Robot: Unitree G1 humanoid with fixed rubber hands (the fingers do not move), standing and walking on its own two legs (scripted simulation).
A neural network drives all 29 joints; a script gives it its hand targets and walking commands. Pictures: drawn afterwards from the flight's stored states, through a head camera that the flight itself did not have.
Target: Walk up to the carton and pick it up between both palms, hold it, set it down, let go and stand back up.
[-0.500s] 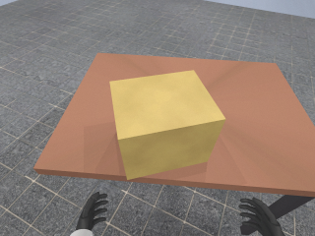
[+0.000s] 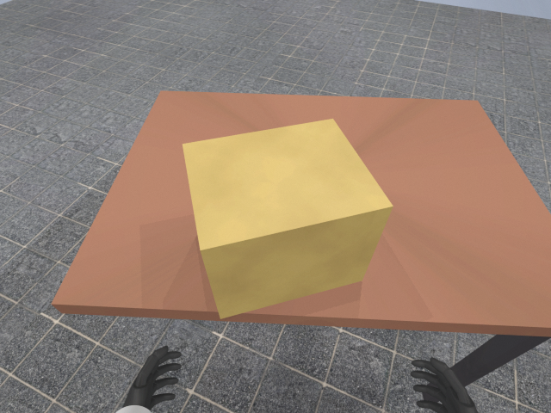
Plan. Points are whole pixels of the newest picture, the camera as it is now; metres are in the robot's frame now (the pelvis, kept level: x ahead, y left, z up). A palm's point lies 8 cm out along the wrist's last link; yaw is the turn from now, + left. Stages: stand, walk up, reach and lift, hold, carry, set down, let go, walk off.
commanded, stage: let go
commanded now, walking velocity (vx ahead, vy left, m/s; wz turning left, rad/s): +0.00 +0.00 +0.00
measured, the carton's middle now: (277, 216) +0.41 +0.04 +0.04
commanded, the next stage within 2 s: stand in 0.28 s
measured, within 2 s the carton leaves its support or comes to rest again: neither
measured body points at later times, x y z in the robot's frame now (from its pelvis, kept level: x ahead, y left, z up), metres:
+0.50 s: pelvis -0.01 +0.00 -0.01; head -0.01 +0.02 +0.44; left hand +0.14 +0.27 -0.11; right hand +0.13 -0.27 -0.10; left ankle +0.00 +0.11 -0.75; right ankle -0.01 -0.12 -0.75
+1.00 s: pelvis -0.01 +0.01 +0.00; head -0.03 +0.02 +0.45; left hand +0.08 +0.31 -0.13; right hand +0.08 -0.29 -0.11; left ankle +0.00 +0.11 -0.75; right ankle -0.01 -0.12 -0.75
